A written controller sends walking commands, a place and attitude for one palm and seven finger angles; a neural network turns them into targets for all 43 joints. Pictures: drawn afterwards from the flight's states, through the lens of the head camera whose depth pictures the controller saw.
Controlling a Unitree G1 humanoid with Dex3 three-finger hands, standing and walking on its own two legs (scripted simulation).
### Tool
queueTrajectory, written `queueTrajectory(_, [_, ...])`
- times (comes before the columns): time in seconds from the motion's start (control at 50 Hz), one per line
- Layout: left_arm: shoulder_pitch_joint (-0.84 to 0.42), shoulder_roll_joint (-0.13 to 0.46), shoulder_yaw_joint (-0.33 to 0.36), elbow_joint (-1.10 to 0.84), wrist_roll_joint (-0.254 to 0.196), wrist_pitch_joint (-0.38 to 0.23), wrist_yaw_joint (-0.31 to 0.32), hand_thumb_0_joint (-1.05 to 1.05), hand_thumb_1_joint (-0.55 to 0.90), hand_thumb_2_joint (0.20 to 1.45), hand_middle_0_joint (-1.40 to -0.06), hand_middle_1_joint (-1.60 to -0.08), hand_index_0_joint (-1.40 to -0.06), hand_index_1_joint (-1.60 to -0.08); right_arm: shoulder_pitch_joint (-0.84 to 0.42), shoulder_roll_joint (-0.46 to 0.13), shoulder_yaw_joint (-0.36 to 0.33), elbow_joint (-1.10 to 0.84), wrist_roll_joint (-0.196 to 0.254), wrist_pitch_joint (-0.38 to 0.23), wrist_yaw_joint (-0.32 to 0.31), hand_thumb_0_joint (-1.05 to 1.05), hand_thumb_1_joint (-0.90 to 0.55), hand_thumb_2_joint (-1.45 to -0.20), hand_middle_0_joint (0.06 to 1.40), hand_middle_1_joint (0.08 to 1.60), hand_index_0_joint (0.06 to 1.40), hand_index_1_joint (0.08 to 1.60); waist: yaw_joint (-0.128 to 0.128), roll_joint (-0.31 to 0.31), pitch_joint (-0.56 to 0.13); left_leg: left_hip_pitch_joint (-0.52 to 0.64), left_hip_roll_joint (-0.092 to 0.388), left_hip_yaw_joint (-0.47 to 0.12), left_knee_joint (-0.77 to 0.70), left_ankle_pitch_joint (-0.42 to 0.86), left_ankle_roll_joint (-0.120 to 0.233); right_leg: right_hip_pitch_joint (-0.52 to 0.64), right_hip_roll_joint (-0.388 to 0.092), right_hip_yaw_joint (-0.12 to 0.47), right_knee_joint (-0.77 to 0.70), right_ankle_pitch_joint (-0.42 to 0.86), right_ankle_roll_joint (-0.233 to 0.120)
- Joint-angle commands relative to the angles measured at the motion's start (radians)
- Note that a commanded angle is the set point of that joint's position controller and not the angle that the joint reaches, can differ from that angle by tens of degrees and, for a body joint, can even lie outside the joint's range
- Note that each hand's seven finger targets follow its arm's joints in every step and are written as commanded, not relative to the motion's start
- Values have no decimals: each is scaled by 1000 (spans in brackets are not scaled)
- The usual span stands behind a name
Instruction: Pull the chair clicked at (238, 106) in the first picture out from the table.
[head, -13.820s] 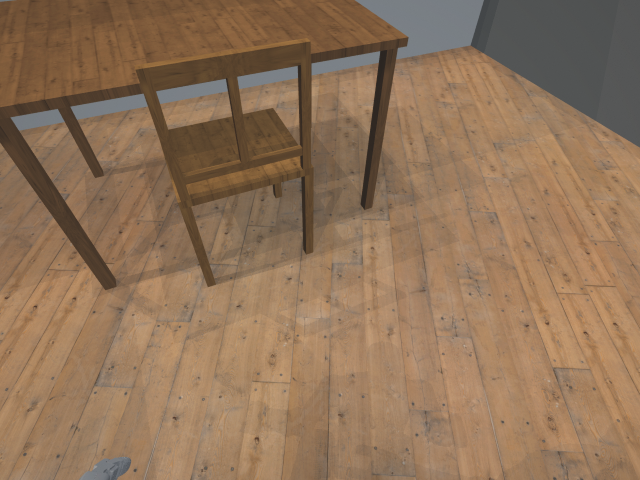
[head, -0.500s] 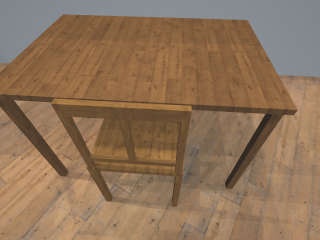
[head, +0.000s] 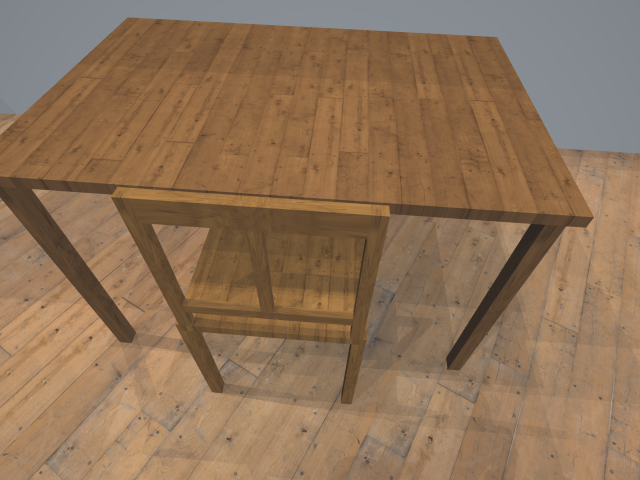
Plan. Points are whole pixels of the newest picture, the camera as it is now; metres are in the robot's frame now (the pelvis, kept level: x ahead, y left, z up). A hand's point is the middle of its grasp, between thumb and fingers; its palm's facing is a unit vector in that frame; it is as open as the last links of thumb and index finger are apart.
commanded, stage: look again from close up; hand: left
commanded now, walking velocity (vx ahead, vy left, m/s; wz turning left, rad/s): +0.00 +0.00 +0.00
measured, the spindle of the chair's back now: (261, 272) +0.48 +0.14 -0.12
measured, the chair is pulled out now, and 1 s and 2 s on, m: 0.00 0.00 0.00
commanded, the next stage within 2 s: shuffle to correct the standing spot in 0.64 s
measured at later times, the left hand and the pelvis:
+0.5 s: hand out of the picture -0.01 +0.17 -0.18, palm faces +0.04 -0.99 -0.16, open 7.4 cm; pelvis +0.01 +0.01 +0.00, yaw +0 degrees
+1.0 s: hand out of the picture -0.01 +0.16 -0.18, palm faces +0.01 -0.99 -0.15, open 7.4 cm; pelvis +0.02 +0.01 +0.00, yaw -1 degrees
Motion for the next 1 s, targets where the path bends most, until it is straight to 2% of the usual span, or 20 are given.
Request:
queueTrajectory(0.0, [66,93,11,-26,2,-17,11,0,900,900,-200,-300,-200,-300,52,-90,-19,-21,4,-19,-11,0,-900,-900,200,300,200,300,3,-7,21,-20,130,-140,-83,115,-7,-33,-92,103,-78,103,-32])
queueTrajectory(0.34, [92,60,11,-3,3,-14,16,0,900,900,-200,-300,-200,-300,78,-64,-19,-1,3,-28,-21,0,-900,-900,200,300,200,300,3,8,38,-2,134,-143,-86,212,-2,-32,-90,93,-69,146,-25])
queueTrajectory(0.36, [91,59,11,-4,4,-13,15,0,900,900,-200,-300,-200,-300,78,-60,-18,-3,4,-26,-22,0,-900,-900,200,300,200,300,5,-4,57,-16,135,-143,-89,197,-1,-37,-87,89,-73,137,-25])
queueTrajectory(0.46, [96,59,13,-2,4,-12,15,0,900,900,-200,-300,-200,-300,82,-60,-18,-6,4,-28,-24,0,-900,-900,200,300,200,300,6,10,32,7,136,-145,-89,236,2,-25,-90,85,-68,152,-23])
queueTrajectory(0.64, [94,53,15,4,5,-10,16,0,900,900,-200,-300,-200,-300,91,-64,-18,-5,2,-28,-24,0,-900,-900,200,300,200,300,2,0,29,16,137,-143,-93,240,-2,-22,-94,82,-65,152,-21])
queueTrajectory(0.72, [95,52,15,6,5,-9,15,0,900,900,-200,-300,-200,-300,93,-60,-17,-4,2,-26,-24,0,-900,-900,200,300,200,300,2,0,50,6,136,-145,-104,206,-3,-34,-94,83,-69,131,-21])
queueTrajectory(0.74, [106,42,14,13,4,-9,14,0,900,900,-200,-300,-200,-300,96,-54,-16,1,2,-27,-25,0,-900,-900,200,300,200,300,1,-7,31,25,140,-146,-107,187,-1,-31,-90,80,-71,118,-18])
queueTrajectory(0.78, [102,38,14,17,5,-4,11,0,900,900,-200,-300,-200,-300,101,-57,-19,6,1,-24,-26,0,-900,-900,200,300,200,300,-5,-14,48,14,149,-155,-117,105,2,-43,-79,65,-63,66,-17])
queueTrajectory(0.88, [90,31,20,8,18,16,-1,0,900,900,-200,-300,-200,-300,104,-86,-40,8,-6,-10,-32,0,-900,-900,200,300,200,300,-11,56,110,-22,216,-239,-193,-106,31,-131,-43,9,23,-50,-13])
queueTrajectory(0.9, [88,31,23,4,21,20,-4,0,900,900,-200,-300,-200,-300,113,-90,-44,8,-7,-8,-35,0,-900,-900,200,300,200,300,-14,67,111,-19,232,-258,-200,-121,40,-151,-37,2,48,-69,-13])
queueTrajectory(0.96, [88,33,30,-6,25,26,-10,0,900,900,-200,-300,-200,-300,129,-97,-54,8,-11,-5,-43,0,-900,-900,200,300,200,300,-16,72,107,-6,272,-282,-171,-48,77,-197,-30,-7,110,-103,-17])
queueTrajectory(0.98, [92,23,31,-7,26,24,-10,0,900,900,-200,-300,-200,-300,128,-95,-53,7,-12,-6,-44,0,-900,-900,200,300,200,300,-9,70,97,-20,265,-269,-147,-7,77,-180,-33,-1,97,-94,-18])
